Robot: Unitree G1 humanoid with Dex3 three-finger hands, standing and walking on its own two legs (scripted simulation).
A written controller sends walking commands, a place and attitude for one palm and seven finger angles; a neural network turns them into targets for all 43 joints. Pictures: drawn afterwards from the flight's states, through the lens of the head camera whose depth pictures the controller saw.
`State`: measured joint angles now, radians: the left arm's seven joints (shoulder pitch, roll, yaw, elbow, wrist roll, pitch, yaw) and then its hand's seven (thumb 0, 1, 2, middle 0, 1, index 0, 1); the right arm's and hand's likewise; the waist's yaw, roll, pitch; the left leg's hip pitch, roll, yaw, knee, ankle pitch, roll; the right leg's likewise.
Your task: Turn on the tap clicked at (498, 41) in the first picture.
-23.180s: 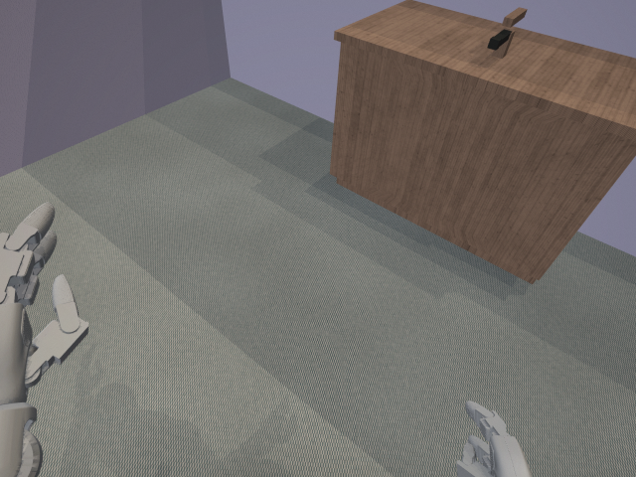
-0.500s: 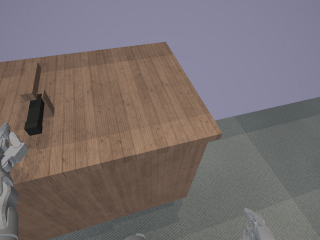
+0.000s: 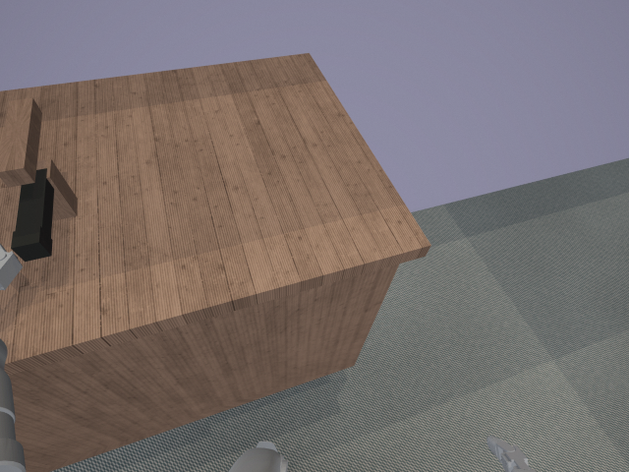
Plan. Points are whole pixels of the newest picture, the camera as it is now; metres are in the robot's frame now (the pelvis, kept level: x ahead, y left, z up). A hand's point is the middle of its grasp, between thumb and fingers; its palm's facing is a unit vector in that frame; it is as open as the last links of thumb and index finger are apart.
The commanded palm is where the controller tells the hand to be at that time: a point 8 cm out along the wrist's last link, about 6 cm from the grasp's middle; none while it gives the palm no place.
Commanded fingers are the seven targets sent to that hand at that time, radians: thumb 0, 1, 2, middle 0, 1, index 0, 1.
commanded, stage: reach beside the lever's end, fingers flat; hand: left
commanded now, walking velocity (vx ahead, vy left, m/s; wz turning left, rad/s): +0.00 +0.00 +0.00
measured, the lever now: (32, 243) +0.34 +0.35 +0.09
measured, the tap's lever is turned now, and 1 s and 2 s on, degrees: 0 6 21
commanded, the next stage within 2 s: push the lever round in 0.32 s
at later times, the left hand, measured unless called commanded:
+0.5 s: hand (6, 272) +0.31 +0.37 +0.08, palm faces +0.59 -0.80 -0.12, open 7.9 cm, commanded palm +0.26 +0.39 +0.08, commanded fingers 0.00 0.90 0.90 -0.15 -0.15 -0.15 -0.15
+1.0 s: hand (38, 264) +0.32 +0.34 +0.08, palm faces +0.59 -0.80 -0.12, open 7.8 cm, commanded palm +0.27 +0.37 +0.08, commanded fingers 0.00 0.90 0.90 -0.15 -0.15 -0.15 -0.15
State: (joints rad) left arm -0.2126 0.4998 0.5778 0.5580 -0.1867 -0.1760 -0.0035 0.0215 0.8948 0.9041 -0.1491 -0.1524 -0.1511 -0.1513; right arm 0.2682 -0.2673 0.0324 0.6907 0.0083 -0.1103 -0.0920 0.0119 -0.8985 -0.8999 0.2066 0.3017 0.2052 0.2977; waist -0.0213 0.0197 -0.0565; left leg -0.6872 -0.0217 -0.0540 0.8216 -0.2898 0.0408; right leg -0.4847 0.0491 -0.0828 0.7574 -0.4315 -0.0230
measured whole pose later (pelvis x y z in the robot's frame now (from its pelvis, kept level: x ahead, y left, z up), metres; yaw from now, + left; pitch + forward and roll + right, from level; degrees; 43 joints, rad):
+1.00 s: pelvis +0.00 -0.01 +0.00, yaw +0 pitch +8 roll -3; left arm -0.16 0.43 0.54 0.52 -0.19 -0.21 0.04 0.05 0.93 0.91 -0.15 -0.15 -0.15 -0.15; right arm 0.28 -0.27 0.03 0.69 0.02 -0.08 -0.08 0.01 -0.90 -0.90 0.21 0.30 0.20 0.30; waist -0.01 0.04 -0.08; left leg -0.68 -0.01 -0.06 0.84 -0.31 0.02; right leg -0.48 0.07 -0.09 0.77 -0.45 -0.04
